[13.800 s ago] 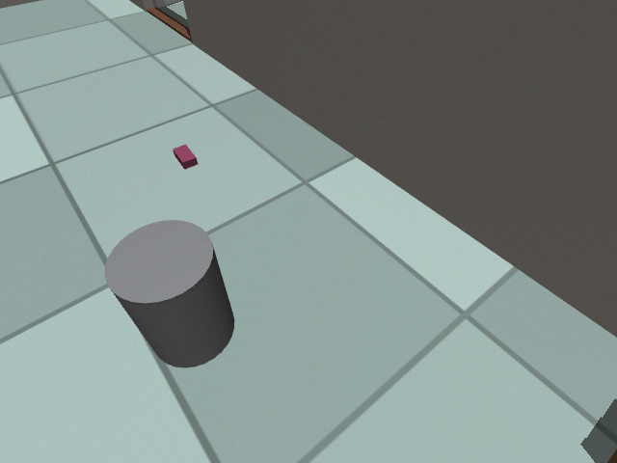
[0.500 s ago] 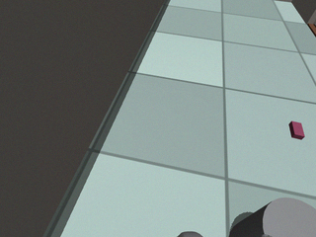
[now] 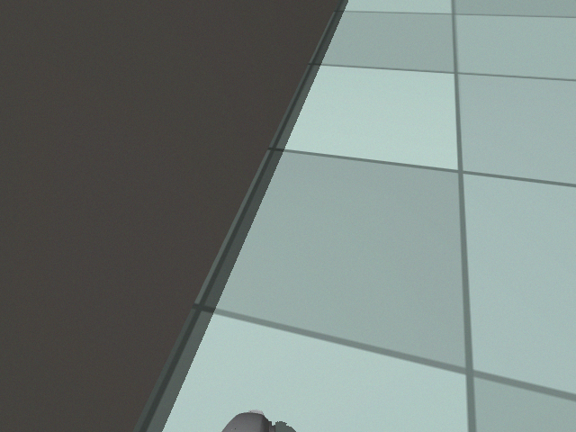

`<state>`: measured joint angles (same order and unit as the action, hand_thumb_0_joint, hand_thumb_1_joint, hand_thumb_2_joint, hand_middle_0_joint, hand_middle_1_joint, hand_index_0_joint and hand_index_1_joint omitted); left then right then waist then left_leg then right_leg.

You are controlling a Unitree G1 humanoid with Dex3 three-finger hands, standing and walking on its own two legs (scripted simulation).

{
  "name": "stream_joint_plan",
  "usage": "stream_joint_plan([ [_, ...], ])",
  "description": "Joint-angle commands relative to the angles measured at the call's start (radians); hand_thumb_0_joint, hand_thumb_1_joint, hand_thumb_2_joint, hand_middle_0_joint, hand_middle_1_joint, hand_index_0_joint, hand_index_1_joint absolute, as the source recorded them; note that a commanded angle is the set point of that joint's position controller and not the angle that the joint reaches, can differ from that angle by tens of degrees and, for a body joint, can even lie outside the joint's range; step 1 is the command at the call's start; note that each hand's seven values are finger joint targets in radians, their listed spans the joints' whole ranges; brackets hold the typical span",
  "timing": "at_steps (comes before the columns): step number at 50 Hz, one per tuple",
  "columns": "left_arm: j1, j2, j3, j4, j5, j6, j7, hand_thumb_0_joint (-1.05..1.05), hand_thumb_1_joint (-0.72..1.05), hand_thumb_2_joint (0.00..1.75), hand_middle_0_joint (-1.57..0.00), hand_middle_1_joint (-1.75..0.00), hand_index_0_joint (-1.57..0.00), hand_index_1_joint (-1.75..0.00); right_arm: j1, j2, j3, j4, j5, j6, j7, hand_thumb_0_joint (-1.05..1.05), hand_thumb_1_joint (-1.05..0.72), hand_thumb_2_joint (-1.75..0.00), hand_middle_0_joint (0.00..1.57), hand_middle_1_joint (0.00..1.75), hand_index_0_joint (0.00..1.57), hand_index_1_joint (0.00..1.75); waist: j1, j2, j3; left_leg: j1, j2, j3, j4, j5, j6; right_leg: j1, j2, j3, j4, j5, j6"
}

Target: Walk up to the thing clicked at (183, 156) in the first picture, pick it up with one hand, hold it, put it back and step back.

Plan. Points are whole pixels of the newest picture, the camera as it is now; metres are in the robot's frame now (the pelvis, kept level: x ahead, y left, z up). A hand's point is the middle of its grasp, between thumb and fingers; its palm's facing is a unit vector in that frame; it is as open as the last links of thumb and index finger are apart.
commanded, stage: walk up
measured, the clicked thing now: out of the picture +0.84 -1.18 -0.74
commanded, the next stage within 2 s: stand in 0.86 s
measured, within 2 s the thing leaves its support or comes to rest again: neither
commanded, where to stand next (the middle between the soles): +0.09 +0.03 m, yaw +1 degrees
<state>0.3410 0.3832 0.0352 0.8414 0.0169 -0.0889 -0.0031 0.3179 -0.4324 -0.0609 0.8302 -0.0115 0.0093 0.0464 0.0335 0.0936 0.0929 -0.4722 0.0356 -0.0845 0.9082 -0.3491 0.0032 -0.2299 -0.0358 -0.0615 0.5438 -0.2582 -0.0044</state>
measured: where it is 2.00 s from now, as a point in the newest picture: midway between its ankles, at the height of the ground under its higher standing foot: outside the picture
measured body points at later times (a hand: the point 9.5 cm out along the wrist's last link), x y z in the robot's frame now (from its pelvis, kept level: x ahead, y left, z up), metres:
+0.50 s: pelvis +0.03 +0.04 -0.01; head +0.04 +0.04 +0.44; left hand +0.08 +0.35 -0.13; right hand +0.16 -0.25 -0.12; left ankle +0.10 +0.15 -0.73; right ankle +0.03 -0.11 -0.73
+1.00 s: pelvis +0.04 +0.03 +0.01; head +0.05 +0.03 +0.46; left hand +0.13 +0.32 -0.12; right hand +0.12 -0.28 -0.12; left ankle +0.10 +0.15 -0.73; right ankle +0.03 -0.11 -0.73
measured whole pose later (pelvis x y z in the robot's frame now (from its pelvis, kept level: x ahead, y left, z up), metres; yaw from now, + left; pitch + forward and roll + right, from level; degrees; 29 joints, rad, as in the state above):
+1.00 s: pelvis +0.04 +0.03 +0.01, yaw +0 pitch -3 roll +0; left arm 0.10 0.35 0.00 1.14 0.01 -0.02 -0.01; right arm 0.10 -0.36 0.00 1.15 -0.01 -0.01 0.01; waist -0.01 0.00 0.05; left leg -0.20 0.03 0.02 0.37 -0.12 -0.02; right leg -0.09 -0.01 0.00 0.36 -0.22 0.02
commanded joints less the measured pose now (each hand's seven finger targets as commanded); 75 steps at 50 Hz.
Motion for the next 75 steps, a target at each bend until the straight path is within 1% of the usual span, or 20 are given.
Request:
stream_joint_plan([
  [1, -0.056, 0.265, 0.075, -0.078, 0.002, -0.005, 0.018, 0.0, 0.9, 0.9, -0.2, -0.3, -0.2, -0.3, 0.018, -0.116, -0.041, -0.036, 0.004, -0.028, -0.015, 0.0, -0.9, -0.9, 0.2, 0.3, 0.2, 0.3, -0.013, -0.285, -0.067, 0.13, 0.001, 0.093, -0.199, 0.078, -0.013, -0.024, -0.202, 0.088, -0.075, 0.488, -0.188],
  [3, -0.084, 0.273, 0.071, -0.075, -0.014, 0.012, 0.019, 0.0, 0.9, 0.9, -0.2, -0.3, -0.2, -0.3, 0.034, -0.114, -0.041, -0.018, 0.005, -0.038, -0.025, 0.0, -0.9, -0.9, 0.2, 0.3, 0.2, 0.3, -0.037, -0.244, -0.1, 0.226, -0.026, 0.134, -0.313, 0.208, 0.002, -0.043, -0.194, 0.072, 0.04, 0.505, -0.165],
  [5, -0.092, 0.223, 0.047, -0.07, -0.023, 0.032, 0.021, 0.0, 0.9, 0.9, -0.2, -0.3, -0.2, -0.3, 0.051, -0.158, -0.055, 0.005, -0.005, -0.05, -0.036, 0.0, -0.9, -0.9, 0.2, 0.3, 0.2, 0.3, -0.063, -0.135, -0.114, 0.322, -0.016, 0.097, -0.407, 0.335, 0.035, -0.118, -0.14, 0.056, 0.177, 0.294, -0.105],
  [6, -0.045, 0.169, 0.032, -0.067, -0.029, 0.042, 0.021, 0.0, 0.9, 0.9, -0.2, -0.3, -0.2, -0.3, 0.037, -0.229, -0.069, -0.003, -0.013, -0.055, -0.042, 0.0, -0.9, -0.9, 0.2, 0.3, 0.2, 0.3, -0.042, 0.05, -0.149, 0.366, 0.143, -0.117, -0.448, 0.432, 0.08, -0.189, -0.059, 0.015, 0.298, 0.073, -0.056],
  [7, -0.022, 0.153, 0.024, -0.054, -0.044, 0.06, 0.024, 0.0, 0.9, 0.9, -0.2, -0.3, -0.2, -0.3, -0.018, -0.258, -0.063, -0.035, -0.007, -0.06, -0.043, 0.0, -0.9, -0.9, 0.2, 0.3, 0.2, 0.3, -0.02, 0.116, -0.15, 0.314, 0.297, -0.376, -0.538, 0.381, 0.182, -0.217, 0.045, 0.031, 0.368, -0.285, -0.025],
  [8, -0.033, 0.217, 0.041, -0.015, -0.037, 0.075, 0.036, 0.0, 0.9, 0.9, -0.2, -0.3, -0.2, -0.3, -0.045, -0.292, -0.071, -0.023, 0.003, -0.055, -0.043, 0.0, -0.9, -0.9, 0.2, 0.3, 0.2, 0.3, -0.034, 0.126, -0.154, 0.232, 0.33, -0.445, -0.558, 0.199, 0.259, -0.145, 0.004, 0.109, 0.426, -0.373, -0.029],
  [9, -0.062, 0.236, 0.042, 0.002, -0.031, 0.078, 0.034, 0.0, 0.9, 0.9, -0.2, -0.3, -0.2, -0.3, -0.084, -0.258, -0.064, -0.02, 0.003, -0.048, -0.047, 0.0, -0.9, -0.9, 0.2, 0.3, 0.2, 0.3, -0.025, 0.089, -0.109, 0.174, 0.292, -0.39, -0.568, 0.118, 0.249, -0.145, -0.015, 0.118, 0.426, -0.364, -0.029],
  [12, -0.028, 0.205, 0.039, 0.048, -0.034, 0.074, 0.025, 0.0, 0.9, 0.9, -0.2, -0.3, -0.2, -0.3, -0.148, -0.203, -0.034, -0.019, -0.002, -0.049, -0.056, 0.0, -0.9, -0.9, 0.2, 0.3, 0.2, 0.3, -0.002, 0.126, -0.132, 0.22, 0.19, -0.178, -0.482, 0.236, 0.17, -0.141, -0.027, 0.097, 0.288, -0.267, -0.032],
  [17, -0.036, 0.177, 0.037, 0.121, -0.014, 0.063, 0.029, 0.0, 0.9, 0.9, -0.2, -0.3, -0.2, -0.3, -0.188, -0.191, -0.021, 0.003, 0.009, -0.029, -0.051, 0.0, -0.9, -0.9, 0.2, 0.3, 0.2, 0.3, 0.001, 0.088, -0.155, 0.186, 0.177, -0.132, -0.397, 0.298, 0.139, 0.048, 0.03, 0.035, -0.045, -0.051, -0.016],
  [19, -0.076, 0.221, 0.041, 0.118, 0.002, 0.045, 0.035, 0.0, 0.9, 0.9, -0.2, -0.3, -0.2, -0.3, -0.204, -0.125, 0.004, 0.008, 0.028, -0.031, -0.05, 0.0, -0.9, -0.9, 0.2, 0.3, 0.2, 0.3, -0.001, -0.041, -0.176, 0.145, 0.13, -0.074, -0.33, 0.312, 0.07, 0.099, -0.086, 0.201, -0.119, 0.088, -0.052],
  [20, -0.161, 0.25, 0.041, 0.102, 0.001, 0.04, 0.031, 0.0, 0.9, 0.9, -0.2, -0.3, -0.2, -0.3, -0.195, -0.106, 0.008, 0.022, 0.03, -0.031, -0.047, 0.0, -0.9, -0.9, 0.2, 0.3, 0.2, 0.3, -0.044, -0.095, -0.132, 0.175, 0.059, -0.024, -0.349, 0.228, 0.033, 0.003, -0.144, 0.278, -0.136, 0.081, -0.085],
  [22, -0.258, 0.236, 0.027, 0.094, -0.007, 0.048, 0.016, 0.0, 0.9, 0.9, -0.2, -0.3, -0.2, -0.3, -0.177, -0.136, -0.004, 0.075, 0.019, -0.032, -0.05, 0.0, -0.9, -0.9, 0.2, 0.3, 0.2, 0.3, -0.078, -0.118, -0.108, 0.329, 0.066, -0.032, -0.426, 0.091, 0.039, -0.152, -0.126, 0.22, -0.102, -0.037, -0.074],
  [24, -0.207, 0.183, 0.011, 0.13, -0.018, 0.05, 0.011, 0.0, 0.9, 0.9, -0.2, -0.3, -0.2, -0.3, -0.263, -0.165, -0.002, 0.083, 0.014, -0.041, -0.044, 0.0, -0.9, -0.9, 0.2, 0.3, 0.2, 0.3, -0.032, -0.058, -0.103, 0.273, 0.12, -0.089, -0.474, 0.094, 0.062, -0.064, -0.057, 0.136, -0.105, -0.049, -0.038],
  [28, -0.224, 0.2, 0.013, 0.17, -0.016, 0.047, 0.007, 0.0, 0.9, 0.9, -0.2, -0.3, -0.2, -0.3, -0.279, -0.145, 0.013, 0.121, 0.013, -0.041, -0.038, 0.0, -0.9, -0.9, 0.2, 0.3, 0.2, 0.3, -0.036, -0.111, -0.049, 0.232, 0.092, -0.055, -0.528, 0.038, 0.044, -0.043, -0.077, 0.179, -0.172, -0.056, -0.045],
  [35, -0.258, 0.191, 0.011, 0.209, -0.015, 0.048, 0.003, 0.0, 0.9, 0.9, -0.2, -0.3, -0.2, -0.3, -0.289, -0.135, 0.019, 0.188, 0.013, -0.042, -0.034, 0.0, -0.9, -0.9, 0.2, 0.3, 0.2, 0.3, -0.039, -0.118, -0.074, 0.284, 0.082, -0.035, -0.571, 0.102, 0.022, 0.013, -0.088, 0.171, -0.254, -0.034, -0.032],
  [44, -0.268, 0.192, 0.009, 0.241, -0.011, 0.048, 0.008, 0.0, 0.9, 0.9, -0.2, -0.3, -0.2, -0.3, -0.298, -0.127, 0.017, 0.239, 0.002, -0.047, -0.042, 0.0, -0.9, -0.9, 0.2, 0.3, 0.2, 0.3, -0.036, -0.103, -0.144, 0.363, 0.095, -0.006, -0.574, 0.324, 0.013, 0.1, -0.103, 0.157, -0.26, 0.151, -0.012],
  [51, -0.28, 0.191, 0.007, 0.247, -0.009, 0.051, 0.009, 0.0, 0.9, 0.9, -0.2, -0.3, -0.2, -0.3, -0.29, -0.126, 0.017, 0.26, 0.005, -0.042, -0.041, 0.0, -0.9, -0.9, 0.2, 0.3, 0.2, 0.3, -0.04, -0.091, -0.091, 0.336, 0.094, -0.006, -0.61, 0.257, 0.002, 0.076, -0.096, 0.153, -0.285, 0.074, -0.008],
  [57, -0.278, 0.186, 0.007, 0.248, -0.012, 0.051, 0.008, 0.0, 0.9, 0.9, -0.2, -0.3, -0.2, -0.3, -0.281, -0.135, 0.016, 0.265, 0.006, -0.044, -0.044, 0.0, -0.9, -0.9, 0.2, 0.3, 0.2, 0.3, -0.041, -0.084, -0.125, 0.367, 0.104, -0.002, -0.602, 0.336, 0.008, 0.109, -0.098, 0.15, -0.28, 0.148, -0.006],
  [66, -0.29, 0.181, 0.007, 0.24, -0.007, 0.057, 0.006, 0.0, 0.9, 0.9, -0.2, -0.3, -0.2, -0.3, -0.28, -0.14, 0.013, 0.268, 0.004, -0.039, -0.045, 0.0, -0.9, -0.9, 0.2, 0.3, 0.2, 0.3, -0.049, -0.093, -0.109, 0.359, 0.099, -0.005, -0.626, 0.224, 0.008, 0.085, -0.097, 0.149, -0.3, 0.058, -0.009],
  [75, -0.277, 0.187, 0.006, 0.235, -0.008, 0.056, 0.009, 0.0, 0.9, 0.9, -0.2, -0.3, -0.2, -0.3, -0.283, -0.131, 0.014, 0.27, 0.004, -0.041, -0.045, 0.0, -0.9, -0.9, 0.2, 0.3, 0.2, 0.3, -0.05, -0.104, -0.12, 0.389, 0.101, 0.002, -0.614, 0.297, 0.009, 0.078, -0.097, 0.143, -0.296, 0.098, -0.006],
])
